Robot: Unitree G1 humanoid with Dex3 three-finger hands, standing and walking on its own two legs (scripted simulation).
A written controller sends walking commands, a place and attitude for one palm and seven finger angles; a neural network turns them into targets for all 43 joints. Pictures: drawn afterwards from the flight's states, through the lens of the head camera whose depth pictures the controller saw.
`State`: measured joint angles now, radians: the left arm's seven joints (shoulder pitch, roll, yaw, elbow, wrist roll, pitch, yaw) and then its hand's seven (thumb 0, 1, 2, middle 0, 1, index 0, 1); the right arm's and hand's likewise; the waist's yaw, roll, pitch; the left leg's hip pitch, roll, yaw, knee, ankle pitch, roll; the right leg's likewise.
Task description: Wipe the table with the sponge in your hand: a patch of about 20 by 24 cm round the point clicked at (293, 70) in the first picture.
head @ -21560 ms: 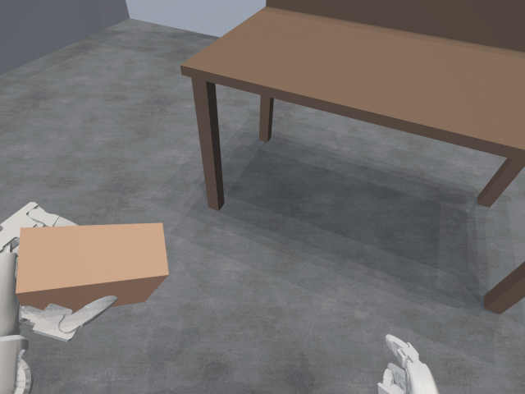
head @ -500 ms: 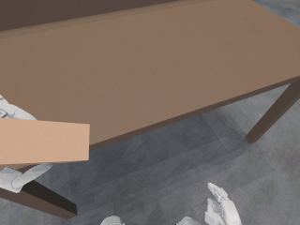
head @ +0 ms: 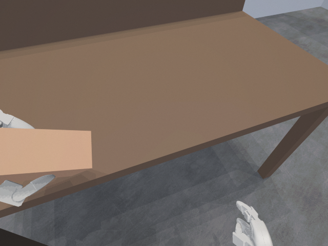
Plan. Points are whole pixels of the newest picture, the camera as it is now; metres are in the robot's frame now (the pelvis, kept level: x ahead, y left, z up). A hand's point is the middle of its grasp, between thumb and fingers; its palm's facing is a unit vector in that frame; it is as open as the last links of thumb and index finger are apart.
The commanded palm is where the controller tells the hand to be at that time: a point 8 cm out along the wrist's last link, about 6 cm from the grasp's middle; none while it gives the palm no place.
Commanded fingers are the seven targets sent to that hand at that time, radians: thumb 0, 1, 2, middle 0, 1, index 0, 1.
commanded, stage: come to a stop and stand still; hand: left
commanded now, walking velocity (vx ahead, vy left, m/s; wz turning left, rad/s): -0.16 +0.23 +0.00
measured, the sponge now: (54, 157) +0.23 +0.21 +0.17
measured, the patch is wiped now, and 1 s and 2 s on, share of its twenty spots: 0.00 0.00 0.00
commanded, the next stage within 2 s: look again from close up in 1.42 s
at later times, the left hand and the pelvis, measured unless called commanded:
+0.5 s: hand (39, 144) +0.24 +0.24 +0.19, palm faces +0.41 -0.78 -0.47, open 10.3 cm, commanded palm +0.19 +0.26 +0.20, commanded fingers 0.00 0.10 1.30 -1.20 -1.60 -1.20 -1.60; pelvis +0.03 -0.02 +0.01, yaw +0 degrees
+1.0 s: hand (28, 147) +0.24 +0.26 +0.18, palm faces +0.41 -0.83 -0.37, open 10.3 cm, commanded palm +0.19 +0.30 +0.20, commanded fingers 0.00 0.10 1.30 -1.20 -1.60 -1.20 -1.60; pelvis +0.03 +0.02 +0.02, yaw +0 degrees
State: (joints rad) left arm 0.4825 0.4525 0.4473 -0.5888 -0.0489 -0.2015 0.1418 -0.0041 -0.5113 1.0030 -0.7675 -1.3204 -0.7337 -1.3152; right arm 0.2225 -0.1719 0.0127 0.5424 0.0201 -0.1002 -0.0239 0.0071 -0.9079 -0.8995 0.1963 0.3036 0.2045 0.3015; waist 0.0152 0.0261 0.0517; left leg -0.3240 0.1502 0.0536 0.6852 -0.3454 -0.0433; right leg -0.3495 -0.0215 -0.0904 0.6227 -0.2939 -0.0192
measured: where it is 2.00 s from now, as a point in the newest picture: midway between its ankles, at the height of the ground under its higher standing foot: outside the picture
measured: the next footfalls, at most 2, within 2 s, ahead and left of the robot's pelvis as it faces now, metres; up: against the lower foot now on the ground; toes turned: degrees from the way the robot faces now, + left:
left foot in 0.36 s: +0.10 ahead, +0.11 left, +0.00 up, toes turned +5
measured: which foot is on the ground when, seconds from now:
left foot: down 0.00-0.00, up 0.02-0.34, down 0.36-1.00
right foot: down 0.00-1.00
